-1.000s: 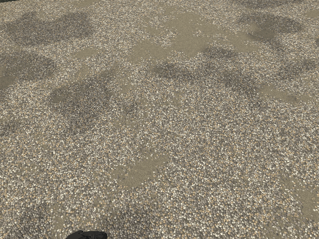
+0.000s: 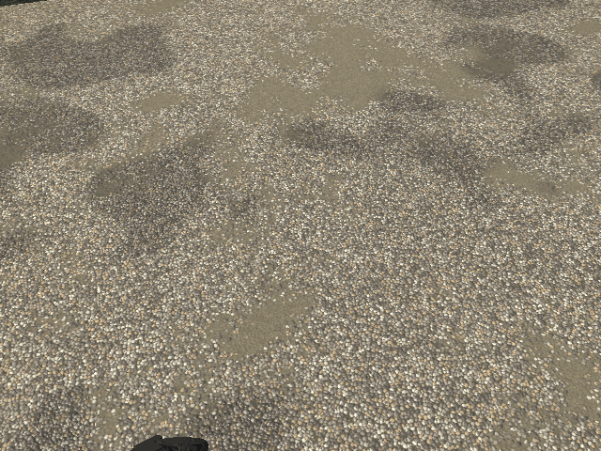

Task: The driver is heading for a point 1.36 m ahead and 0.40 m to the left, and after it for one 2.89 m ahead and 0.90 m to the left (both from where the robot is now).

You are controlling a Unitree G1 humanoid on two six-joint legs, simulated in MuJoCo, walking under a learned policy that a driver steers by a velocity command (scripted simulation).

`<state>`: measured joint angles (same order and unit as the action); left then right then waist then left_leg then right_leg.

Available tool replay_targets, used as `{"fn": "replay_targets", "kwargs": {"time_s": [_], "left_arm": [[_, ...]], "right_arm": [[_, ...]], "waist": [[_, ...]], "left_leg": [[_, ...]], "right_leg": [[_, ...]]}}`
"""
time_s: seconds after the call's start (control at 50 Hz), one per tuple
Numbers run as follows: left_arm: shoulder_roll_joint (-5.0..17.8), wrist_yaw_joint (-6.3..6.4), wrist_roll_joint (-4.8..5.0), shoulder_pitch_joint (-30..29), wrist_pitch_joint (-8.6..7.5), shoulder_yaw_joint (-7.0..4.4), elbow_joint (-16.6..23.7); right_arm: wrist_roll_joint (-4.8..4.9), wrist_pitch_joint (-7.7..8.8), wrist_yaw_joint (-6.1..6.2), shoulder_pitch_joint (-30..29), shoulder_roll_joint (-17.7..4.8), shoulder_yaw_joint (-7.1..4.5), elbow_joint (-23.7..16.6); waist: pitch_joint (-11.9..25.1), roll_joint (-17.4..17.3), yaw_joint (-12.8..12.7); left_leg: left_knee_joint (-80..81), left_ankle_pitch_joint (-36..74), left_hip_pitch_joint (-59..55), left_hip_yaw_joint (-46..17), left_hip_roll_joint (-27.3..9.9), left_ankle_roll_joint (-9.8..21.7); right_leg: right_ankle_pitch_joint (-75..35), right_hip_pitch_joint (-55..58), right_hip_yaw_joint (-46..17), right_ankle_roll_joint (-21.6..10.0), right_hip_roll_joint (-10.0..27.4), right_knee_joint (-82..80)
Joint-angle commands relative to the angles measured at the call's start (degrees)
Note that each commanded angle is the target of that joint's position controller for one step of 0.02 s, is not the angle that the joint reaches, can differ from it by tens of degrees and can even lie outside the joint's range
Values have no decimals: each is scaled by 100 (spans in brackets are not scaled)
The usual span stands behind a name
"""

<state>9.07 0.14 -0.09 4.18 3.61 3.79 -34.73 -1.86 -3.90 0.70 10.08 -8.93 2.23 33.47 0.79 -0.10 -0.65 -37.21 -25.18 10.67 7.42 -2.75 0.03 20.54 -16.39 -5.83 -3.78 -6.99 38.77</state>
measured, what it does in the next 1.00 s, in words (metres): stands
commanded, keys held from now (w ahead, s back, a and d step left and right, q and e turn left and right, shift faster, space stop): w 1.00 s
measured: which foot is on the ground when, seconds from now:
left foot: down 0.00-1.00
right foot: down 0.00-1.00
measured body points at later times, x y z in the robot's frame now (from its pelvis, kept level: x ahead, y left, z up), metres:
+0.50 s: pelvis +0.00 +0.00 +0.00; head -0.01 +0.00 +0.45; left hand +0.21 +0.19 -0.07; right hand +0.18 -0.20 -0.09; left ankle -0.06 +0.11 -0.72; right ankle +0.00 -0.08 -0.72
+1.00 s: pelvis +0.00 +0.00 +0.00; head -0.01 +0.00 +0.45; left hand +0.21 +0.19 -0.07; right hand +0.17 -0.20 -0.09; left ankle -0.06 +0.11 -0.72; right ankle +0.00 -0.08 -0.72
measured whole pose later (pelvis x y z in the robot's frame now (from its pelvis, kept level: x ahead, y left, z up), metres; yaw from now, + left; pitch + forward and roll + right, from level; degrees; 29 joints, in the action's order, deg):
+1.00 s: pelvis +0.00 +0.00 +0.00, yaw +0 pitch -1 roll +0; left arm 8.9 0.2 -0.1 4.5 3.6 3.9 -34.7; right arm -1.9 -4.0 0.8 10.5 -8.8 2.4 33.7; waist 0.9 0.0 -0.6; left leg -37.2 -25.3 10.5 7.3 -2.8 -0.1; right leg 20.6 -16.5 -5.1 -3.9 -6.7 38.9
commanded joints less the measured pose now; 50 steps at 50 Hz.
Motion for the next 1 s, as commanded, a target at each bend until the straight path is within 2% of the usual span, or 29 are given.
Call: {"fn": "replay_targets", "kwargs": {"time_s": [0.02,0.04,0.1,0.12,0.16,0.18,0.22,0.24,0.26,0.32,0.34,0.36,0.46,0.48,0.5,0.54,0.56,0.6,0.62,0.66,0.68,0.7,0.76,0.78,0.84,0.86,0.92,0.94,1.0], "left_arm": [[360,-54,-39,-799,-111,-102,658],[381,26,3,-406,-107,-115,489],[342,-54,-42,-812,-109,-94,668],[383,25,2,-390,-102,-114,492],[354,-52,-45,-793,-116,-100,661],[379,28,1,-396,-113,-114,490],[401,42,32,-589,-75,-114,547],[339,-53,-42,-806,-112,-92,669],[379,25,2,-384,-105,-112,493],[338,-52,-46,-797,-117,-92,669],[335,-67,-92,-602,-139,-102,606],[398,28,6,-327,-126,-117,453],[388,35,26,-584,-61,-107,555],[341,-56,-48,-770,-110,-92,668],[377,24,-8,-359,-113,-113,488],[345,-49,-54,-774,-130,-99,660],[364,30,-2,-378,-122,-111,489],[338,-48,-42,-777,-119,-95,660],[357,31,2,-384,-114,-107,491],[382,46,30,-575,-77,-108,548],[321,-47,-44,-793,-117,-87,670],[361,30,1,-370,-110,-106,494],[325,-46,-47,-786,-122,-88,669],[363,31,0,-366,-113,-107,493],[323,-46,-48,-781,-123,-88,668],[360,31,-1,-362,-113,-106,493],[320,-45,-49,-778,-124,-87,668],[356,32,-2,-358,-114,-105,493],[318,-44,-49,-775,-124,-87,667]], "right_arm": [[28,40,17,-585,-375,-87,-606],[-18,101,16,-260,-409,-130,-467],[27,44,12,-579,-369,-85,-598],[-17,101,16,-258,-428,-135,-467],[22,43,16,-559,-370,-85,-598],[-19,104,17,-241,-412,-129,-457],[-15,103,13,-322,-338,-87,-487],[27,46,14,-576,-368,-83,-593],[-17,101,18,-256,-425,-132,-462],[27,49,15,-561,-373,-83,-584],[6,34,17,-519,-454,-129,-569],[-19,95,17,-190,-404,-134,-458],[-14,104,11,-330,-329,-79,-481],[26,48,13,-553,-369,-77,-586],[-18,109,18,-216,-419,-122,-444],[26,54,21,-528,-386,-85,-572],[-15,112,21,-221,-422,-125,-436],[25,41,21,-558,-365,-78,-581],[-19,101,19,-232,-401,-120,-442],[-16,101,14,-298,-327,-77,-470],[24,45,15,-551,-361,-76,-576],[-18,102,20,-231,-421,-125,-445],[25,50,17,-541,-369,-77,-571],[-16,105,21,-227,-427,-125,-441],[26,50,17,-540,-369,-75,-568],[-16,106,20,-226,-425,-123,-439],[26,50,17,-537,-368,-74,-566],[-16,106,21,-223,-425,-121,-437],[26,50,17,-534,-368,-73,-564]], "waist": [[28,-36,-81],[707,1,0],[26,-39,-76],[658,-3,-3],[49,-24,-74],[716,9,1],[297,112,31],[24,-44,-77],[655,-6,-4],[29,-49,-79],[314,-116,-125],[827,34,26],[207,91,26],[-11,-55,-83],[667,-7,-3],[54,-49,-80],[712,-13,-5],[30,-41,-87],[704,2,-3],[292,117,30],[25,-37,-79],[652,2,-5],[27,-44,-80],[651,-3,-6],[26,-50,-82],[651,-9,-7],[26,-51,-83],[652,-10,-8],[27,-51,-83]], "left_leg": [[371,2090,-205,-343,-287,84],[328,1161,-585,-223,-157,82],[372,2071,-209,-348,-283,89],[320,1150,-569,-227,-145,80],[367,2091,-215,-350,-286,81],[324,1157,-590,-225,-157,80],[394,988,-391,-217,-119,84],[371,2076,-207,-350,-282,87],[318,1152,-568,-228,-145,79],[374,2096,-209,-356,-286,90],[279,2274,-352,-362,-306,89],[277,1204,-645,-213,-150,62],[400,998,-372,-236,-124,97],[378,2121,-209,-377,-293,94],[336,1214,-585,-253,-173,92],[382,2160,-215,-373,-300,89],[337,1218,-588,-239,-167,88],[370,2122,-193,-355,-284,81],[327,1181,-575,-232,-155,81],[395,999,-374,-225,-118,85],[371,2087,-192,-360,-278,86],[319,1157,-555,-236,-143,78],[374,2104,-194,-367,-282,89],[320,1174,-557,-240,-146,81],[375,2118,-192,-371,-283,91],[321,1184,-556,-242,-147,83],[375,2125,-189,-373,-283,91],[321,1190,-554,-244,-147,83],[374,2130,-187,-376,-283,92]], "right_leg": [[-2583,-431,-276,-128,540,-510],[-1787,-152,-499,-154,521,-673],[-2563,-430,-289,-136,552,-514],[-1779,-184,-507,-153,530,-693],[-2579,-418,-279,-134,545,-516],[-1787,-149,-501,-160,526,-679],[-1586,-353,-569,-166,544,-778],[-2569,-426,-286,-139,558,-516],[-1778,-185,-503,-155,534,-695],[-2569,-418,-281,-140,557,-514],[-2748,-306,-241,-126,545,-485],[-1861,-107,-476,-159,525,-669],[-1506,-421,-570,-159,554,-806],[-2500,-465,-271,-131,553,-534],[-1728,-184,-478,-151,521,-694],[-2574,-388,-254,-138,549,-510],[-1789,-127,-469,-161,527,-669],[-2595,-407,-250,-136,556,-506],[-1789,-138,-475,-161,535,-671],[-1583,-340,-545,-167,554,-773],[-2569,-410,-265,-145,570,-513],[-1771,-176,-485,-159,546,-694],[-2569,-406,-262,-146,570,-512],[-1771,-173,-479,-160,545,-691],[-2569,-403,-256,-145,571,-507],[-1771,-171,-472,-159,546,-688],[-2570,-400,-250,-145,573,-505],[-1772,-168,-466,-159,547,-685],[-2572,-397,-246,-146,575,-502]]}}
